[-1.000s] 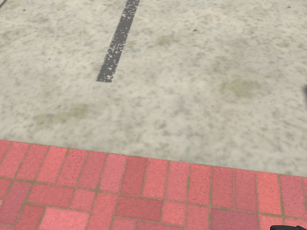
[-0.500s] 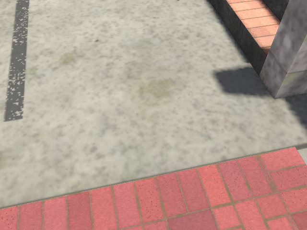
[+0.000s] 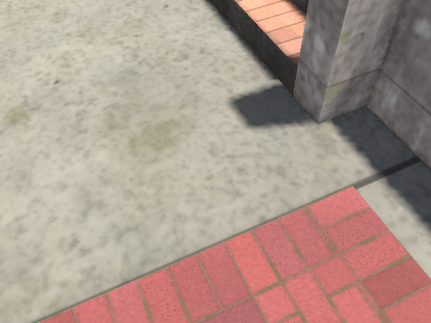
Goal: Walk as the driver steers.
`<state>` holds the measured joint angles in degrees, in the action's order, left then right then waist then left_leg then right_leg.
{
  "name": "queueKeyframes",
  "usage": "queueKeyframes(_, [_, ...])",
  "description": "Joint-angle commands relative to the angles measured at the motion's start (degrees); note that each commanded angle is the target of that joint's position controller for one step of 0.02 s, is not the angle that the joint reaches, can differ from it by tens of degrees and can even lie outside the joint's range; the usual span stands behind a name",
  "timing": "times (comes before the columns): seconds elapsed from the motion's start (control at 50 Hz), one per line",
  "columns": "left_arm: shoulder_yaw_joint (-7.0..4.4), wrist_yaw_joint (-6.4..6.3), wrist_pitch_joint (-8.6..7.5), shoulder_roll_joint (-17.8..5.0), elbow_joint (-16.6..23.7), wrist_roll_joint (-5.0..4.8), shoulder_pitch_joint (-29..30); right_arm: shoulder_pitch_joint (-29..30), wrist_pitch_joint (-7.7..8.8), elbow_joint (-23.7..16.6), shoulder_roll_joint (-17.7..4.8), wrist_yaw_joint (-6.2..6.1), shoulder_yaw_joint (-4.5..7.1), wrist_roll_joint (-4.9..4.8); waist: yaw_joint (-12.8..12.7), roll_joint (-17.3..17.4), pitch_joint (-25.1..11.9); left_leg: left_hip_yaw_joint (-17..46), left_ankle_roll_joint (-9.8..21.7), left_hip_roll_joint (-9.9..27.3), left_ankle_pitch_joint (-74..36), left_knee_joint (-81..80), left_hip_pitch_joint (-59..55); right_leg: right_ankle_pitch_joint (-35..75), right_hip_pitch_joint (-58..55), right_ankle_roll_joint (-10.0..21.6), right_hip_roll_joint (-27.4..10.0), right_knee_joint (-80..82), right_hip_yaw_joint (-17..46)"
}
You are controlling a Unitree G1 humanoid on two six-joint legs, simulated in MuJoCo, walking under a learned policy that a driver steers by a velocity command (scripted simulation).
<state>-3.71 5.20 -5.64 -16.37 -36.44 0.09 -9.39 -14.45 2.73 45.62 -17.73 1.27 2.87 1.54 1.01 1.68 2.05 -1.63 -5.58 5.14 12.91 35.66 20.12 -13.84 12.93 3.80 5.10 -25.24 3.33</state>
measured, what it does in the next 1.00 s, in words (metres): steps on the spot: left foot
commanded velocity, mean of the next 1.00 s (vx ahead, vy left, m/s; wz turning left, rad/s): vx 0.05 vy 0.00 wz -0.04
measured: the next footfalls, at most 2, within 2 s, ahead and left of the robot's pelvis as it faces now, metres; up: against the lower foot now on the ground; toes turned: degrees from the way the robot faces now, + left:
left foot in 0.02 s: +0.05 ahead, +0.16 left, +0.00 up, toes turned +4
right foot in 1.06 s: +0.10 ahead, -0.09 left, +0.00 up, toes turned -2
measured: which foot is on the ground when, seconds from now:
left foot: up 0.00-0.00, down 0.02-1.00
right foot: down 0.00-0.84, up 0.86-1.00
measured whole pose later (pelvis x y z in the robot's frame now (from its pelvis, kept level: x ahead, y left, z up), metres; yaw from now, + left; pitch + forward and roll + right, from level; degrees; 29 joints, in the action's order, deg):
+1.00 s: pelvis +0.05 +0.02 +0.00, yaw -1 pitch -1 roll +0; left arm -2.7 1.3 -4.4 -17.0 -40.5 4.2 -16.0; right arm -16.5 4.9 49.5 -16.3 -1.8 1.3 1.6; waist 2.0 0.9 1.5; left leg -3.8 1.7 2.7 16.5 21.5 4.7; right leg -24.8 14.6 4.1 0.0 -37.4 -1.3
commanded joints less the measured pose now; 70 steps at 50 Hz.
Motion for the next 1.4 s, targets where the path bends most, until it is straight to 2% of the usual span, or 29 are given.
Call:
queueKeyframes(0.02, [-1.19, 1.61, 0.26, -6.7, 2.8, -0.53, 0.3, 3.6, 2.07, -4.6, -4.4, 0.50, -0.25, -1.77, -0.1, -2.9, -6.7, 0.0, 2.8, 1.3, -15.8, -8.9, -6.5, 21.6, -2.2, 6.2, -12.6, -1.9, 11.7])
queueKeyframes(0.04, [-0.59, 1.46, 0.52, -4.8, 3.2, -0.81, -2.8, 5.8, 2.67, -6.3, -7.0, 0.64, -0.25, -2.19, -1.9, 0.5, -9.9, 2.8, 6.9, 4.7, -26.5, -8.6, -8.6, 14.0, -3.1, 1.5, -7.5, -2.8, 8.9])
queueKeyframes(0.06, [-0.72, 0.82, 0.65, -5.6, 2.3, -0.33, -8.1, 9.5, 3.06, -7.0, -8.1, 1.47, -0.56, -2.02, -5.5, 1.9, -11.1, 4.0, 10.9, 5.7, -22.9, -8.2, -6.2, 11.1, -6.1, -1.3, -4.6, -1.2, 5.2])
queueKeyframes(0.1, [-1.48, -0.33, 1.13, -9.2, 3.6, -0.04, -1.5, 7.3, 2.57, -5.4, -8.6, 2.29, 0.10, -1.39, -2.2, 0.1, -7.2, 1.4, 7.6, 2.7, -12.5, -8.5, -2.3, 10.5, -5.5, -1.3, -4.4, -2.2, 4.2])
queueKeyframes(0.18, [-0.81, -0.93, 0.90, -7.9, 3.9, -0.54, -0.5, 7.3, 2.31, -5.5, -6.5, 2.52, -0.43, -1.89, -0.1, -0.6, -5.6, 0.8, 6.6, 2.1, -9.4, -6.9, -7.7, 7.1, 1.7, -0.1, -4.9, 0.5, 5.8])
queueKeyframes(0.28, [-0.88, -1.49, 1.13, -8.1, 3.7, -0.42, -1.4, 9.6, 2.50, -6.0, -5.8, 2.78, -0.68, -1.74, -0.2, -0.2, -5.9, 0.8, 6.9, 2.1, -11.4, -6.3, -10.0, 8.6, 2.4, -1.2, -4.6, 0.4, 5.2])
queueKeyframes(0.74, [-0.14, -2.23, 2.13, -10.5, 1.7, -0.33, -4.1, 14.3, 2.80, -3.7, -7.8, 2.39, 0.21, -1.38, -1.0, -0.4, -5.3, 1.4, 7.1, 0.3, -11.0, -7.6, -12.5, 8.2, 1.7, -3.2, -5.5, 1.4, 3.1])
queueKeyframes(0.76, [-0.12, -2.34, 2.36, -10.5, 1.2, -0.30, -5.3, 13.2, 2.62, -3.2, -7.9, 2.26, 0.23, -1.41, -1.1, -0.4, -5.0, 1.7, 7.3, 0.3, -5.5, -8.9, -12.4, 3.4, 1.8, -2.9, -5.5, 2.5, 3.2])
queueKeyframes(0.78, [-0.57, -2.82, 2.66, -11.7, 1.1, 0.25, -6.3, 11.4, 2.37, -2.6, -9.7, 1.73, 1.02, -0.91, -0.7, -0.2, -3.1, 2.1, 8.7, 0.1, 4.1, -10.3, -12.0, -5.4, 3.5, -1.7, -4.9, 3.1, 3.1])
queueKeyframes(0.8, [-1.13, -3.55, 2.78, -12.8, 1.3, 1.21, -6.6, 9.0, 2.28, -1.8, -11.8, 0.92, 2.06, 0.01, 0.2, 0.4, -1.0, 3.6, 11.2, 0.6, 16.2, -12.4, -11.9, -15.0, 6.3, 0.0, -4.3, 2.4, 2.9])
queueKeyframes(0.84, [-0.49, -4.65, 2.32, -9.9, 2.7, 2.67, -3.2, 2.8, 3.10, 0.0, -11.6, -0.78, 2.42, 1.05, 3.3, 3.2, 1.4, 15.1, 18.0, 7.3, 28.0, -20.0, -16.6, -18.4, 14.5, 1.0, -4.1, -4.3, 2.3])
queueKeyframes(0.86, [0.15, -4.86, 1.75, -7.2, 2.9, 3.29, -1.9, 0.5, 3.64, 0.7, -10.2, -1.84, 2.00, 0.55, 4.2, 6.4, 1.3, 23.0, 22.1, 13.5, 29.4, -24.3, -20.6, -13.7, 17.6, 0.1, -3.8, -10.3, -0.8])
queueKeyframes(0.88, [0.51, -5.20, 0.99, -5.7, 2.9, 3.94, -0.5, -1.3, 3.90, 0.8, -8.0, -2.88, 1.08, -0.03, 5.3, 8.0, 2.0, 27.4, 23.9, 17.4, 27.5, -27.2, -21.4, -14.6, 19.4, -0.3, -5.3, -17.3, -0.8])
queueKeyframes(0.9, [0.53, -5.56, 0.46, -4.9, 3.0, 4.42, 0.5, -2.4, 4.16, 0.7, -5.8, -3.64, 0.20, 0.20, 5.5, 8.2, 2.0, 27.7, 23.4, 18.4, 24.2, -29.2, -20.7, -18.4, 20.1, -0.1, -6.5, -24.5, 0.5])
queueKeyframes(0.94, [0.13, -5.21, 0.22, -4.5, 1.9, 5.11, -1.8, 2.0, 4.26, -0.5, -4.6, -4.12, -0.50, 0.51, 1.1, 5.0, 2.9, 18.9, 18.8, 13.6, 19.8, -30.7, -16.6, -18.7, 15.1, 0.8, -7.4, -22.5, -1.6])
queueKeyframes(0.98, [-0.12, -3.54, 0.26, -4.1, -1.1, 4.38, -5.9, 9.0, 3.06, -2.1, -8.5, -3.70, 0.42, -0.51, -3.0, 3.7, 3.1, 7.7, 15.8, 6.2, 15.8, -27.3, -8.9, -10.4, 0.1, 0.6, -4.5, -7.5, -7.6])
queueKeyframes(1.02, [0.14, -1.51, -0.85, -3.5, -4.0, 2.58, -9.0, 8.5, 0.71, -1.8, -10.9, -2.04, 0.90, 1.51, -3.4, 2.3, 3.1, 6.5, 17.7, 5.8, 16.3, -22.3, -2.6, 3.2, -11.6, 0.1, -2.2, 1.9, -8.4])
queueKeyframes(1.04, [-0.12, -1.23, -1.46, -4.4, -4.6, 2.41, -11.9, 6.5, 0.55, -1.0, -9.6, -1.05, 0.62, 2.84, -4.5, 1.2, 1.2, 6.7, 18.3, 6.0, 14.7, -17.4, 0.9, 2.5, -17.5, 0.9, -3.0, 0.5, -6.5])
queueKeyframes(1.06, [-0.84, -1.81, -2.07, -6.7, -5.8, 3.50, -17.8, 4.0, 1.21, 0.0, -5.8, -0.44, -0.14, 3.69, -6.9, -2.7, -1.9, 4.9, 16.7, 3.2, 13.1, -6.1, 4.6, 1.6, -23.4, 3.3, -7.1, 0.2, -1.3])
queueKeyframes(1.08, [-2.61, -3.53, -2.68, -14.6, -5.6, 3.81, -25.3, 5.3, 2.56, -3.1, -0.6, 0.71, -1.50, 3.00, -9.6, -14.8, -5.3, -0.7, 10.8, -6.6, 15.4, 14.0, 17.8, 6.6, -32.1, 17.0, -23.4, 8.9, 26.5])
queueKeyframes(1.1, [-1.49, -3.99, -2.58, -11.6, -7.1, 4.54, -29.6, 9.1, 4.39, -3.2, -1.4, 1.36, -1.25, 1.94, -12.5, -11.5, 1.7, 9.2, 11.4, -7.1, 18.9, 23.4, 28.6, 1.8, -30.2, 20.4, -28.8, 15.8, 36.3])
queueKeyframes(1.12, [-0.55, -4.01, -2.64, -8.1, -8.2, 4.49, -24.2, 8.7, 5.25, -2.7, -2.2, 0.61, -0.95, 1.34, -8.3, -8.8, 5.8, 10.1, 12.2, -4.3, 14.4, 30.7, 31.8, -3.4, -26.8, 17.1, -28.3, 15.7, 29.0])
queueKeyframes(1.14, [0.86, -3.95, -2.13, -3.7, -7.4, 4.41, -20.3, 7.0, 5.15, -1.2, -4.3, -0.15, -0.33, 2.43, -6.4, -6.7, 4.6, 8.1, 12.8, -2.8, 11.3, 32.7, 29.4, -6.6, -24.2, 14.2, -24.4, 16.4, 22.6])
queueKeyframes(1.16, [2.29, -3.88, -1.77, -1.4, -7.5, 4.04, -18.2, 5.5, 4.62, -0.9, -3.8, -0.26, -0.22, 3.70, -4.1, -6.3, 3.9, 7.1, 13.2, -1.7, 7.9, 30.9, 26.8, -3.6, -21.3, 12.4, -22.3, 17.3, 17.4])
queueKeyframes(1.18, [3.00, -4.13, -1.44, -0.6, -7.3, 4.15, -16.0, 5.8, 3.86, -1.1, -2.0, 0.15, -0.75, 4.13, -2.4, -5.8, 4.7, 6.6, 13.0, -0.7, 5.0, 29.4, 24.4, 2.2, -17.9, 11.3, -21.2, 18.2, 13.9])
queueKeyframes(1.24, [3.17, -4.65, -1.12, -1.5, -7.7, 4.31, -16.7, 8.4, 2.34, -1.6, 0.7, 1.93, -1.22, 2.69, -1.9, -5.4, 3.2, 2.6, 10.4, -1.0, -4.8, 21.6, 22.1, 12.9, -15.4, 9.9, -17.8, 20.6, 5.8])
queueKeyframes(1.3, [3.14, -2.93, -0.93, -2.5, -11.1, 4.46, -20.9, 15.4, 1.07, -3.9, 2.7, 2.95, -2.08, 2.09, -3.9, -5.6, 4.0, -1.6, 7.7, -2.7, -11.2, 6.9, 16.5, 21.1, -10.8, 10.0, -15.2, 20.8, 0.0])
queueKeyframes(1.36, [2.58, -1.25, -0.64, -4.0, -14.4, 4.25, -23.0, 18.5, 0.10, -5.5, 0.9, 2.87, -1.87, 1.59, -3.5, -7.1, 5.2, 0.0, 8.0, -3.6, -13.8, 0.3, 14.8, 25.1, -12.3, 10.7, -18.5, 19.8, 1.1])
queueKeyframes(1.4, [2.36, -1.08, -0.47, -3.8, -15.6, 4.47, -22.2, 19.9, -0.19, -5.9, -0.3, 2.32, -1.63, 1.79, -2.8, -7.1, 5.3, 0.5, 9.6, -4.2, -13.5, -2.0, 14.9, 26.5, -15.7, 9.9, -20.1, 19.1, 1.3])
